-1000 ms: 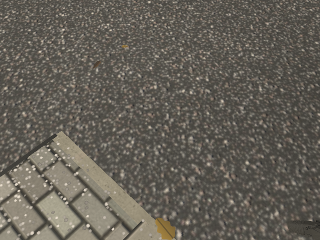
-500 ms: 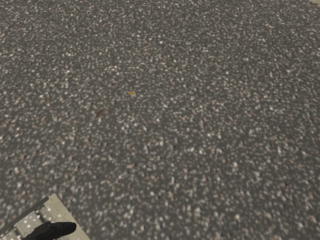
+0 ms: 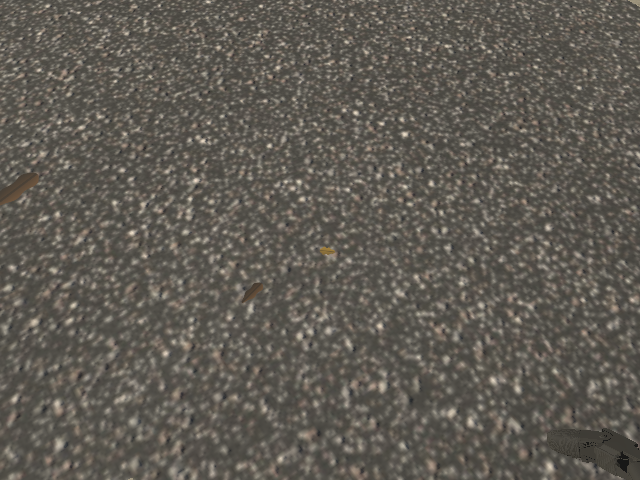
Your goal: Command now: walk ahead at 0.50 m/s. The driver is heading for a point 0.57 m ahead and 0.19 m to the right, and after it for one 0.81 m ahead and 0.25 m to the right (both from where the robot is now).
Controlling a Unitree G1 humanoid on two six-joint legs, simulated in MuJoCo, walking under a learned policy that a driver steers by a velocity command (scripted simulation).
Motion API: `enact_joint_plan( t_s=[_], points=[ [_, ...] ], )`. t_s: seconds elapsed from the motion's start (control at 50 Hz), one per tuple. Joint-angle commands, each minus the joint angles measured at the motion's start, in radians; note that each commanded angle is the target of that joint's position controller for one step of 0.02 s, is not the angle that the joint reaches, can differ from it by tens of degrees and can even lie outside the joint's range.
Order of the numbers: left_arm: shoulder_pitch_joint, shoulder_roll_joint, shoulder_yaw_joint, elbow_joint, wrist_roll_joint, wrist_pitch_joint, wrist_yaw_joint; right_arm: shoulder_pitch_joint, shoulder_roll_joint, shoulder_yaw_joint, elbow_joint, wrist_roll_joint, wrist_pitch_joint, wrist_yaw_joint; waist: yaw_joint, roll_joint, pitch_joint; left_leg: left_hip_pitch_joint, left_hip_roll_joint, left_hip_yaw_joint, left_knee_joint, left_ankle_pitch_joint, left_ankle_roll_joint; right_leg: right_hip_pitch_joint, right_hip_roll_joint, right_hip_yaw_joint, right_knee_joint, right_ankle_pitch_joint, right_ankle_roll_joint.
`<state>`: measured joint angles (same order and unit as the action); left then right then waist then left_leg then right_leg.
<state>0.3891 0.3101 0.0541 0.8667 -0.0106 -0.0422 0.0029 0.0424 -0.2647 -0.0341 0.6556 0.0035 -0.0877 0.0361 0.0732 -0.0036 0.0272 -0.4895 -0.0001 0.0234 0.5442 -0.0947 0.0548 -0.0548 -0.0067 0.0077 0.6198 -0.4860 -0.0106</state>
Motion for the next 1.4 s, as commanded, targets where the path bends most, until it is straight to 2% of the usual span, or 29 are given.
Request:
enact_joint_plan(
  t_s=[0.02,0.04,0.06,0.08,0.14,0.2,0.3,0.4,0.46,0.5,0.52,0.54,0.56,0.58,0.62,0.66,0.76,0.88,0.94,0.98,1.0,1.02,1.04,1.06,1.1,1.16,1.2,1.32,1.4],
  points=[
    [0.034,0.104,0.003,-0.087,-0.013,-0.049,-0.008,0.388,-0.199,-0.069,0.035,0.008,0.006,-0.009,-0.183,0.205,-0.347,0.852,0.364,-0.708,-0.217,-0.294,0.238,-0.675,0.012,0.124,0.653,-0.095,-0.021],
    [-0.059,0.139,0.016,-0.115,-0.033,-0.058,-0.014,0.324,-0.167,-0.057,0.03,0.007,0.005,-0.013,-0.178,0.148,-0.206,0.726,0.341,-0.555,-0.238,-0.26,0.199,-0.723,-0.03,0.107,0.652,-0.002,-0.031],
    [-0.104,0.125,0.013,-0.12,-0.028,-0.059,-0.01,0.262,-0.152,-0.051,0.025,-0.001,0.004,-0.014,-0.149,0.068,-0.136,0.593,0.305,-0.451,-0.262,-0.156,0.178,-0.69,-0.073,0.084,0.612,0.086,-0.026],
    [-0.12,0.116,0.017,-0.121,-0.015,-0.053,-0.009,0.218,-0.124,-0.044,0.025,-0.009,0.001,-0.012,-0.123,0.058,-0.081,0.493,0.273,-0.371,-0.295,-0.073,0.171,-0.66,-0.099,0.082,0.56,0.143,-0.017],
    [-0.063,0.066,0.014,-0.099,-0.019,-0.016,-0.007,0.183,-0.104,-0.044,0.046,-0.015,-0.023,-0.011,-0.067,0.093,-0.056,0.355,0.243,-0.225,-0.379,0.038,0.168,-0.557,-0.127,0.096,0.511,0.216,0.006],
    [-0.122,0.05,0.015,-0.122,-0.013,-0.001,-0.002,0.193,-0.129,-0.054,0.079,-0.021,-0.033,-0.021,-0.07,0.061,-0.008,0.341,0.244,-0.118,-0.419,0.126,0.165,-0.63,-0.125,0.121,0.42,0.333,0.028],
    [-0.254,0.021,0.004,-0.16,-0.008,-0.013,-0.026,0.209,-0.152,-0.057,0.11,-0.015,-0.026,-0.037,-0.115,0.047,0.028,0.373,0.205,0.054,-0.438,0.182,0.115,-0.6,-0.1,0.048,0.137,0.586,0.019],
    [-0.384,0.013,-0.003,-0.238,-0.009,-0.013,-0.056,0.288,-0.184,-0.069,0.16,0.004,0.01,-0.045,-0.158,0.035,0.065,0.565,0.269,0.104,-0.371,0.283,0.099,-0.666,-0.08,-0.012,0.007,0.506,-0.025],
    [-0.341,0.049,0.017,-0.26,-0.008,-0.008,-0.07,0.264,-0.219,-0.08,0.155,0.011,0.036,-0.058,-0.105,0.082,0.004,0.629,0.279,0.146,-0.205,0.697,0.064,-0.549,-0.007,-0.091,-0.002,0.35,-0.078],
    [-0.108,0.124,0.062,-0.212,-0.011,-0.003,-0.06,0.236,-0.228,-0.081,0.144,0.013,0.053,-0.071,0.031,0.08,-0.127,0.544,0.236,0.185,0.122,0.834,0.022,-0.221,0.072,-0.116,-0.061,0.354,-0.138],
    [0.052,0.208,0.096,-0.18,-0.012,0.008,-0.039,0.251,-0.195,-0.065,0.125,-0.003,0.045,-0.075,0.095,-0.024,-0.227,0.305,0.19,0.187,0.424,0.538,-0.02,0.092,-0.036,0.082,-0.088,0.37,-0.199],
    [0.022,0.3,0.106,-0.187,-0.021,0.002,-0.034,0.36,-0.043,-0.016,0.076,-0.033,0.013,-0.051,-0.035,-0.267,-0.315,-0.161,-0.031,0.088,0.766,-0.444,-0.082,0.434,-0.286,0.651,-0.171,0.224,-0.396],
    [0.058,0.211,0.082,-0.208,-0.014,-0.008,-0.034,0.251,-0.128,-0.028,0.071,0.003,-0.028,-0.033,0.049,-0.149,-0.407,-0.278,-0.031,-0.121,0.86,-0.49,-0.064,0.487,-0.323,0.812,-0.297,0.126,-0.411],
    [0.019,0.166,0.069,-0.204,-0.005,-0.017,-0.033,0.153,-0.169,-0.04,0.037,0.038,-0.051,-0.023,0.059,-0.107,-0.259,-0.345,0.019,-0.126,0.833,-0.394,-0.041,0.386,-0.293,0.661,-0.319,0.197,-0.357],
    [-0.107,0.116,0.053,-0.226,-0.005,-0.021,-0.029,0.128,-0.159,-0.04,0.04,0.003,-0.061,-0.034,-0.027,0.008,-0.111,-0.251,0.089,-0.112,0.656,-0.269,-0.042,0.1,-0.212,0.454,-0.333,0.407,-0.301],
    [-0.158,0.094,0.045,-0.252,0.01,-0.021,-0.023,0.164,-0.16,-0.049,0.042,-0.012,-0.038,-0.034,-0.082,-0.023,-0.085,-0.145,0.109,-0.115,0.582,-0.228,-0.066,-0.043,-0.174,0.387,-0.375,0.531,-0.301],
    [-0.117,0.145,0.06,-0.232,-0.004,-0.02,0.005,0.054,-0.095,-0.028,0.005,-0.022,-0.01,-0.038,-0.061,-0.039,-0.028,-0.098,0.073,-0.071,0.265,0.002,-0.132,-0.206,-0.094,0.244,-0.396,0.581,-0.26],
    [-0.026,0.143,0.063,-0.193,-0.018,-0.002,0.014,-0.094,-0.113,-0.03,-0.039,0.003,-0.028,-0.017,-0.001,-0.081,-0.026,0.009,0.005,-0.098,-0.021,0.168,-0.116,-0.157,-0.099,0.321,-0.314,0.4,-0.197],
    [-0.023,0.127,0.059,-0.181,-0.009,0.004,0.019,-0.041,-0.142,-0.044,-0.025,0.002,-0.042,-0.007,-0.029,-0.117,-0.034,0.049,0.015,-0.095,-0.055,0.08,-0.068,-0.062,-0.147,0.377,-0.231,0.43,-0.177],
    [-0.033,0.079,0.042,-0.185,-0.001,0.004,0.013,0.116,-0.178,-0.066,0.012,-0.014,-0.052,-0.015,-0.11,-0.108,-0.122,0.293,0.036,-0.087,-0.094,0.063,-0.003,-0.083,-0.078,0.329,-0.047,0.565,-0.132],
    [0.004,0.029,0.021,-0.199,0.016,0.001,0.011,0.258,-0.234,-0.079,0.024,-0.028,-0.054,-0.02,-0.15,0.014,-0.267,0.563,0.204,-0.269,-0.06,0.05,0.072,-0.223,-0.009,0.258,0.233,0.382,-0.093],
    [0.142,-0.011,0.007,-0.203,-0.019,-0.009,0.01,0.354,-0.297,-0.101,0.081,-0.023,-0.038,-0.01,-0.105,0.36,-0.355,0.821,0.379,-0.739,-0.193,-0.232,0.232,-0.563,0.121,0.15,0.54,-0.066,-0.024],
    [0.101,0.087,0.022,-0.183,-0.027,-0.013,0.013,0.344,-0.204,-0.079,0.07,0.009,-0.036,-0.003,-0.138,0.232,-0.271,0.788,0.381,-0.817,-0.255,-0.473,0.214,-0.689,0.062,0.2,0.653,-0.078,-0.018],
    [-0.025,0.13,0.034,-0.202,-0.024,-0.013,0.012,0.293,-0.155,-0.065,0.063,0.009,-0.03,-0.007,-0.16,0.133,-0.145,0.674,0.345,-0.671,-0.265,-0.448,0.175,-0.726,0.029,0.184,0.674,0.014,-0.018],
    [-0.141,0.106,0.032,-0.232,0.002,-0.02,0.012,0.204,-0.125,-0.049,0.057,-0.013,-0.02,-0.011,-0.126,0.05,-0.022,0.463,0.272,-0.47,-0.289,-0.132,0.161,-0.681,-0.03,0.131,0.593,0.119,-0.01],
    [-0.097,0.048,0.024,-0.221,0.007,-0.014,0.008,0.18,-0.096,-0.033,0.076,-0.017,-0.026,-0.013,-0.065,0.098,-0.053,0.368,0.219,-0.274,-0.272,0.444,0.161,-0.542,-0.057,0.084,0.451,0.107,0.021],
    [-0.121,0.01,0.009,-0.229,0.014,-0.008,0.011,0.176,-0.13,-0.04,0.097,-0.012,-0.024,-0.019,-0.062,0.099,-0.073,0.349,0.214,-0.195,-0.273,0.621,0.174,-0.505,-0.053,0.053,0.314,0.151,0.043],
    [-0.24,0.019,0.005,-0.236,0.01,0.001,-0.002,0.214,-0.166,-0.046,0.15,0.006,0.019,-0.035,-0.105,0.109,-0.108,0.346,0.184,-0.101,-0.254,0.527,0.131,-0.337,-0.014,0.022,0.009,0.44,0.034],
    [-0.212,0.052,0.023,-0.221,0.027,-0.006,-0.004,0.205,-0.147,-0.036,0.173,0.018,0.031,-0.037,-0.063,0.078,-0.105,0.338,0.156,-0.12,-0.125,0.342,0.067,-0.168,0.002,0.019,-0.207,0.57,-0.031]
  ],
)
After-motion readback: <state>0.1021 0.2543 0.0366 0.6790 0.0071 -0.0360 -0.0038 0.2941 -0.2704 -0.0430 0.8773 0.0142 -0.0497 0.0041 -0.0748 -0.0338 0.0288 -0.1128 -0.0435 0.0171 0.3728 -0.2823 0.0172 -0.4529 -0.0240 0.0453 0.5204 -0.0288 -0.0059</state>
